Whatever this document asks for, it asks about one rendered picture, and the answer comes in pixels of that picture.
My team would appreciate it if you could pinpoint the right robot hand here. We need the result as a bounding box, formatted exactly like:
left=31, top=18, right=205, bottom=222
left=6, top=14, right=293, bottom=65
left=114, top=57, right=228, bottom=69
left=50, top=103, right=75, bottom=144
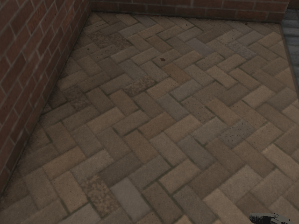
left=249, top=213, right=295, bottom=224

